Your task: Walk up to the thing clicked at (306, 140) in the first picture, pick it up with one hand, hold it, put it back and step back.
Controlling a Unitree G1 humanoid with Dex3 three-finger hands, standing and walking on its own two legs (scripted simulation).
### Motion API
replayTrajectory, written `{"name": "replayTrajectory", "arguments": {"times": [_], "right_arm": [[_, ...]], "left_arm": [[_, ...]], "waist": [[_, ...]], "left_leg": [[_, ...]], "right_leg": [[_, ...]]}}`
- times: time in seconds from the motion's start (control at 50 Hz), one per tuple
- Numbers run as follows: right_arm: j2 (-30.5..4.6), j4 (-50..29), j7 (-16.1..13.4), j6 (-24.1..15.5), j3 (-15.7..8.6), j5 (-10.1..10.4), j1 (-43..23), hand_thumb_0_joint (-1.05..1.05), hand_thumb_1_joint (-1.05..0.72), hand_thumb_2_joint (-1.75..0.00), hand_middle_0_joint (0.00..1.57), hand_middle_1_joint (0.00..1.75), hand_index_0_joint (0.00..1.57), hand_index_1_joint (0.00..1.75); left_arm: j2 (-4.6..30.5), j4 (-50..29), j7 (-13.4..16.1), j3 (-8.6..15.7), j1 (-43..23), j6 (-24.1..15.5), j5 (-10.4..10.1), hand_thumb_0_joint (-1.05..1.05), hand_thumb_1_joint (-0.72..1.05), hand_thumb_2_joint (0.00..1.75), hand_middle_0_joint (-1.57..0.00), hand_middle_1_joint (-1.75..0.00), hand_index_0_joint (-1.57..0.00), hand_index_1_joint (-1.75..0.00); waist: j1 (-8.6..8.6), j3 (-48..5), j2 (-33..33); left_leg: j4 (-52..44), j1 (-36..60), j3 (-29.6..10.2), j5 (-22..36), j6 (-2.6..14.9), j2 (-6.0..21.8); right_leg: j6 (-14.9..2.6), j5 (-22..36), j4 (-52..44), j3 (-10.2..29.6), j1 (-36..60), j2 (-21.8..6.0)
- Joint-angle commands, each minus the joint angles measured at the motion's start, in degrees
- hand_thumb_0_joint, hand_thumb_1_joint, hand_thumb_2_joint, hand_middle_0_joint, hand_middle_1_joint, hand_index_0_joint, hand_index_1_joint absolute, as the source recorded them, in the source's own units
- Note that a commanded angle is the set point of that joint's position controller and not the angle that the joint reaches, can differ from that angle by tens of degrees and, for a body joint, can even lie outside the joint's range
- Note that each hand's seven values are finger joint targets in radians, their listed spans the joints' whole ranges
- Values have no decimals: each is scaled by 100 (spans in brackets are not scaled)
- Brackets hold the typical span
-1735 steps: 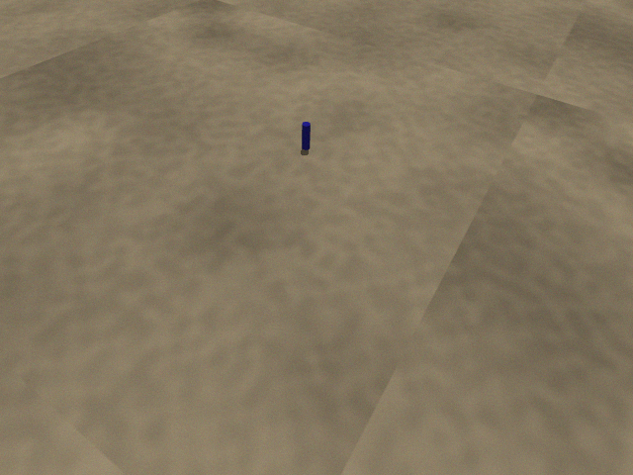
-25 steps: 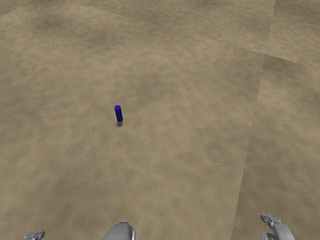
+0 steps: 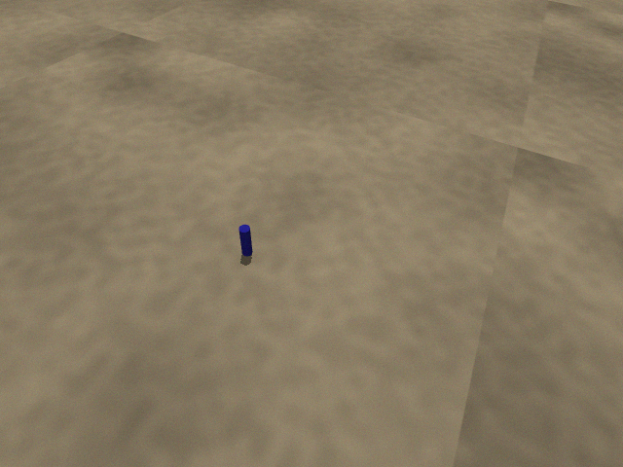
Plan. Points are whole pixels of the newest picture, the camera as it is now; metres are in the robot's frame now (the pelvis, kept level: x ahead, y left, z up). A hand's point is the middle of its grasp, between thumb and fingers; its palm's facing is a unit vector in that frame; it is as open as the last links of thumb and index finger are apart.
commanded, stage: step back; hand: left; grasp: from the side
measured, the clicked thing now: (245, 240) +1.03 +0.23 -0.69
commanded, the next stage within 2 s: stand in 0.66 s
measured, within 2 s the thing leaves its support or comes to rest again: neither
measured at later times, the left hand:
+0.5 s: hand out of the picture +0.12 +0.28 -0.16, palm faces +0.03 -0.93 -0.36, open 7.4 cm
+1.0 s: hand out of the picture +0.15 +0.26 -0.14, palm faces -0.02 -0.94 -0.34, open 7.4 cm
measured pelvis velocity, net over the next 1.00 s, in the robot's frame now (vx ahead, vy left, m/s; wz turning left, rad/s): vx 0.06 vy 0.01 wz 0.00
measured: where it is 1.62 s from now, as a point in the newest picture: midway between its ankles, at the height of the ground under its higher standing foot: outside the picture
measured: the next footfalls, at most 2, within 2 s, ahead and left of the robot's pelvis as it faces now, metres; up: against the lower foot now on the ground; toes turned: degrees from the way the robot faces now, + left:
right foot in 0.06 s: +0.08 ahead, -0.13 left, +0.00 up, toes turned +0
left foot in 0.34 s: +0.13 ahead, +0.13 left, +0.00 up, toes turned +2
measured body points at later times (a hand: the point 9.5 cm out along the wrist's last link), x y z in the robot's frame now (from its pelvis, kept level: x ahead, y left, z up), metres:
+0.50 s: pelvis +0.05 +0.01 -0.01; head +0.08 +0.02 +0.44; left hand +0.12 +0.33 -0.14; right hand +0.17 -0.29 -0.12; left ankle +0.09 +0.13 -0.73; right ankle +0.04 -0.13 -0.73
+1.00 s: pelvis +0.06 +0.01 +0.02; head +0.07 +0.00 +0.47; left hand +0.15 +0.31 -0.11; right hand +0.15 -0.29 -0.12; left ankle +0.09 +0.13 -0.73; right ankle +0.04 -0.13 -0.73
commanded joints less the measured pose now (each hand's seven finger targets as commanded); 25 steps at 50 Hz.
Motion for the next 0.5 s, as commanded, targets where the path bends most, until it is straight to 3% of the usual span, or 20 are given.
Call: {"name": "replayTrajectory", "arguments": {"times": [0.0,0.02,0.04,0.06,0.08,0.1,0.12,0.14,0.2,0.24,0.28,0.3,0.32,0.34,0.36,0.38,0.4,0.44,0.48], "right_arm": [[-1633,-606,-120,-43,-388,-1,-725,0,-90,-90,20,30,20,30],[-1501,-600,-115,8,-349,22,-679,0,-90,-90,20,30,20,30],[-1257,-622,-128,25,-275,51,-557,0,-90,-90,20,30,20,30],[-879,-766,-132,5,-163,107,-644,0,-90,-90,20,30,20,30],[-1115,-719,-218,9,-245,48,-718,0,-90,-90,20,30,20,30],[-1380,-649,-238,-30,-303,68,-567,0,-90,-90,20,30,20,30],[-1412,-540,-221,-65,-301,113,-406,0,-90,-90,20,30,20,30],[-1341,-451,-214,-70,-304,123,-314,0,-90,-90,20,30,20,30],[-1141,-316,-148,-74,-254,111,-122,0,-90,-90,20,30,20,30],[-1060,-304,-137,-66,-242,100,-220,0,-90,-90,20,30,20,30],[-968,-215,-163,-99,-238,97,-209,0,-90,-90,20,30,20,30],[-1038,-174,-197,-116,-262,82,-187,0,-90,-90,20,30,20,30],[-1212,-176,-235,-139,-305,47,-231,0,-90,-90,20,30,20,30],[-1486,-278,-269,-163,-315,37,-441,0,-90,-90,20,30,20,30],[-1788,-347,-255,-143,-335,115,-685,0,-90,-90,20,30,20,30],[-1691,-301,-247,-118,-317,95,-904,0,-90,-90,20,30,20,30],[-1630,-288,-250,-99,-274,80,-1046,0,-90,-90,20,30,20,30],[-1459,-281,-253,-69,-195,104,-1295,0,-90,-90,20,30,20,30],[-1228,-177,-251,-71,-123,152,-1260,0,-90,-90,20,30,20,30]], "left_arm": [[858,-313,54,276,93,-224,20,0,90,90,-20,-30,-20,-30],[874,-236,94,300,251,-253,63,0,90,90,-20,-30,-20,-30],[988,-228,142,332,360,-288,123,0,90,90,-20,-30,-20,-30],[1369,-241,196,428,571,-340,176,0,90,90,-20,-30,-20,-30],[1754,-293,189,488,447,-374,147,0,90,90,-20,-30,-20,-30],[1727,-493,192,484,121,-398,106,0,90,90,-20,-30,-20,-30],[1526,-524,212,443,-66,-424,45,0,90,90,-20,-30,-20,-30],[1392,-537,226,400,-156,-449,30,0,90,90,-20,-30,-20,-30],[1253,-555,210,297,-372,-456,54,0,90,90,-20,-30,-20,-30],[1202,-582,206,220,-505,-420,31,0,90,90,-20,-30,-20,-30],[1160,-595,218,153,-584,-336,-49,0,90,90,-20,-30,-20,-30],[1036,-587,226,90,-521,-301,-66,0,90,90,-20,-30,-20,-30],[888,-603,241,24,-439,-281,-93,0,90,90,-20,-30,-20,-30],[674,-615,229,-29,-393,-223,-167,0,90,90,-20,-30,-20,-30],[855,-477,268,34,-323,-148,-200,0,90,90,-20,-30,-20,-30],[868,-356,270,22,-377,-140,-152,0,90,90,-20,-30,-20,-30],[815,-298,261,5,-338,-142,-111,0,90,90,-20,-30,-20,-30],[901,-106,258,16,-149,-211,-75,0,90,90,-20,-30,-20,-30],[1052,-105,236,47,-431,-253,-75,0,90,90,-20,-30,-20,-30]], "waist": [[221,86,1046],[308,-17,791],[384,-117,337],[523,-118,-789],[532,187,-857],[376,381,-446],[246,413,-153],[174,353,-127],[90,-46,-559],[59,-161,-774],[-65,-347,-628],[-89,-454,-375],[-47,-678,18],[29,-818,587],[62,-880,809],[112,-682,787],[186,-595,824],[250,-554,886],[96,-681,502]], "left_leg": [[-1248,-1270,-1149,-1853,703,1026],[-722,-1402,-975,-1720,584,857],[-74,-1811,-762,-1684,413,627],[1362,-2718,-416,-1626,104,-89],[2253,-2507,-513,-1737,6,-169],[2430,-2401,-815,-1463,-16,64],[2494,-2382,-806,-1148,-12,171],[2381,-2252,-806,-926,-22,211],[1517,-1184,-325,-748,-101,219],[801,-540,97,-481,-118,222],[-279,121,358,496,-72,91],[-563,373,199,1172,13,124],[-523,682,-348,2120,195,586],[-914,480,-1463,1982,595,1405],[-938,-9,-1740,1709,1134,1835],[-1022,-338,-1714,1500,1120,1820],[-991,-420,-1427,1242,950,1654],[-629,-523,-922,1377,460,1230],[-528,-318,-504,1359,202,847]], "right_leg": [[-11,591,-1299,-404,1134,221],[-29,632,-1746,-452,1593,342],[-116,467,-1949,-45,2068,222],[-587,-968,-2843,2265,2223,-998],[-1120,-1766,-3418,3461,1288,-2083],[-1419,-1202,-3295,3520,1062,-2234],[-1374,-357,-3110,2939,1137,-2039],[-1146,162,-2958,2311,1145,-1737],[-921,1720,-2509,1135,683,-1332],[-824,2420,-2248,759,391,-1233],[-647,3177,-1598,470,369,-1037],[-427,3322,-1214,319,396,-847],[-228,3134,-833,187,259,-609],[22,1873,-445,26,114,-114],[32,416,-414,-91,578,7],[0,-38,-480,-42,777,-1],[-56,156,-844,-9,839,-49],[-92,1382,-1524,189,1118,-200],[-172,2095,-1668,509,1114,-404]]}}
